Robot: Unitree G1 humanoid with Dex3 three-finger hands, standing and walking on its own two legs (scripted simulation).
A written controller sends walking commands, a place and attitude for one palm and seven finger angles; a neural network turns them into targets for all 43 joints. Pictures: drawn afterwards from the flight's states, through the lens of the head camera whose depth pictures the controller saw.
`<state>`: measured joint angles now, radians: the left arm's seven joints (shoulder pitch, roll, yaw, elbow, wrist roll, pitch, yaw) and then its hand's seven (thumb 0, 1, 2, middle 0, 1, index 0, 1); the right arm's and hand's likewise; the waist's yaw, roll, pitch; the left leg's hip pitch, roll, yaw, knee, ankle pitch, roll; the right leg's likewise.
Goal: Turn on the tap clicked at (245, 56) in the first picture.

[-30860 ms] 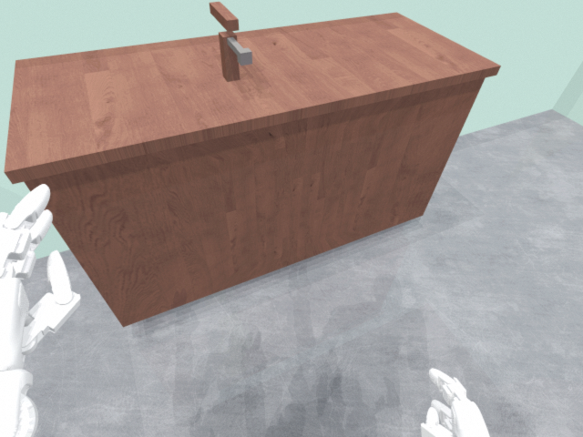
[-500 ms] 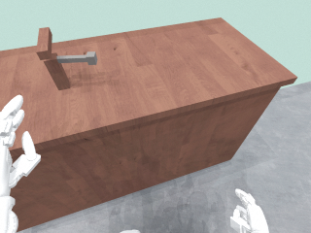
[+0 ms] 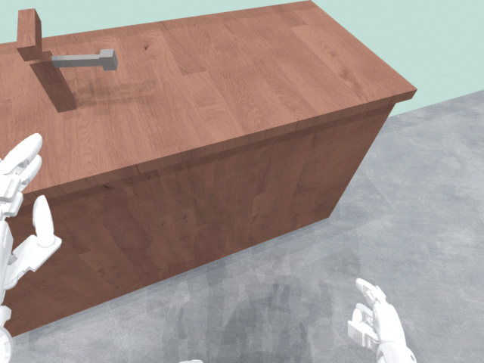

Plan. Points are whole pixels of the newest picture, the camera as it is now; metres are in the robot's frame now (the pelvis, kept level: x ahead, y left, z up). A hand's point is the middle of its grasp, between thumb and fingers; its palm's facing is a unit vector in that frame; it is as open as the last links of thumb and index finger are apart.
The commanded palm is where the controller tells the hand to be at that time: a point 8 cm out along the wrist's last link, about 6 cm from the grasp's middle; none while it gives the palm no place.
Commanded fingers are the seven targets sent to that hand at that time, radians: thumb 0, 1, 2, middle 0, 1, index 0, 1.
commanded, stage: step back with the hand held close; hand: left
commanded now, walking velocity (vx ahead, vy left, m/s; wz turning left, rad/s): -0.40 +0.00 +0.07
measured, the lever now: (108, 59) +0.61 +0.30 +0.14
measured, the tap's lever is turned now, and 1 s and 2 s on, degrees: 76 76 76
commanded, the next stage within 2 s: stop stepping back and stand still in 0.24 s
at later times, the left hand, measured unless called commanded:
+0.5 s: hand out of the picture +0.03 +0.19 +0.16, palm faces +0.43 -0.81 -0.40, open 7.4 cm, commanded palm -0.02 +0.23 +0.18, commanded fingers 0.00 0.90 0.90 -0.20 -0.30 -0.20 -0.30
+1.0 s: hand out of the picture -0.05 +0.19 +0.17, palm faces +0.53 -0.74 -0.43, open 7.4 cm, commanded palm -0.11 +0.22 +0.18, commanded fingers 0.00 0.90 0.90 -0.20 -0.30 -0.20 -0.30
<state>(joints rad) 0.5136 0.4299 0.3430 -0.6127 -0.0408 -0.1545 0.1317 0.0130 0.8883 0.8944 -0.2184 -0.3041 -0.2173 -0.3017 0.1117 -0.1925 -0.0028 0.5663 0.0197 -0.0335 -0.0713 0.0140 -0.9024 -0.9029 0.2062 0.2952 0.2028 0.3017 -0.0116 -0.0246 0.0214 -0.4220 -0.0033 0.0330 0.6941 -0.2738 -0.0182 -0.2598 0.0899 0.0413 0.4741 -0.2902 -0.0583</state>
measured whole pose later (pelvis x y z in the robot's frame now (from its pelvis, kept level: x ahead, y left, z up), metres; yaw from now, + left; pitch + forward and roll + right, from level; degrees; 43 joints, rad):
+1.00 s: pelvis -0.25 -0.07 -0.02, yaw +6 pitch -3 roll +1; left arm 0.44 0.36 0.36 -0.44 -0.03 -0.13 0.19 0.01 0.89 0.90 -0.21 -0.30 -0.21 -0.30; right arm 0.26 -0.20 -0.01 0.66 0.01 -0.15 -0.06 0.01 -0.90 -0.90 0.20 0.29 0.20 0.30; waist -0.01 0.03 0.02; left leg -0.21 0.07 0.05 0.69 -0.43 -0.01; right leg -0.34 -0.01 -0.12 0.65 -0.27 -0.05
